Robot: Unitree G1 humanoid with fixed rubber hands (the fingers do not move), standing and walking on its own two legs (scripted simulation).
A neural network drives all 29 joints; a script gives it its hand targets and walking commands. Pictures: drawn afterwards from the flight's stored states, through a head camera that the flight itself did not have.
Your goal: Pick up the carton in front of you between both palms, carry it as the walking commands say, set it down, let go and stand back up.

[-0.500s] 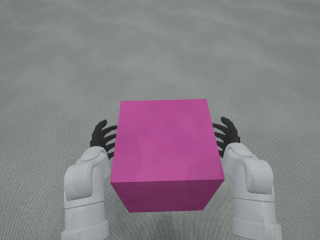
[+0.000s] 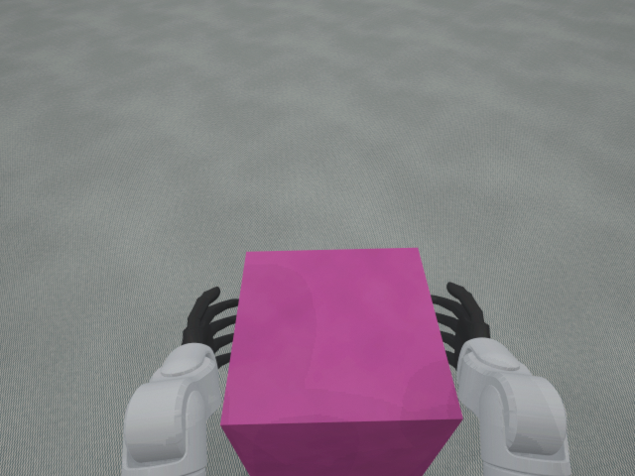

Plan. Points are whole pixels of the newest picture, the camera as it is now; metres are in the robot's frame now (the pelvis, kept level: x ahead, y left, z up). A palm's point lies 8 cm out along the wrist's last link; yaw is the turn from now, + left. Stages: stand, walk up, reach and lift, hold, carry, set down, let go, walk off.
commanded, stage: carry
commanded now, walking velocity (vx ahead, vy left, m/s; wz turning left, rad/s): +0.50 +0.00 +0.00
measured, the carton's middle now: (334, 373) +0.27 +0.00 +0.00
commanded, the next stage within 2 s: none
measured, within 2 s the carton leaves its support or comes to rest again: neither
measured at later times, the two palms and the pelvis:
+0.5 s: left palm (221, 182) +0.56 +0.18 +0.08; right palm (406, 190) +0.53 -0.12 +0.08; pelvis +0.32 +0.05 +0.00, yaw -5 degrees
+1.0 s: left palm (263, 97) +0.85 +0.14 +0.08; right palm (400, 95) +0.86 -0.16 +0.07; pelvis +0.63 -0.02 +0.00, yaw +0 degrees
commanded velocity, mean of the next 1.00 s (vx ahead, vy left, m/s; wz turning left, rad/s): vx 0.50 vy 0.00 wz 0.00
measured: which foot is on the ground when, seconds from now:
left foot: up 0.00-0.28, down 0.30-0.82, up 0.84-1.00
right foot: down 0.00-0.34, up 0.36-0.78, down 0.80-1.00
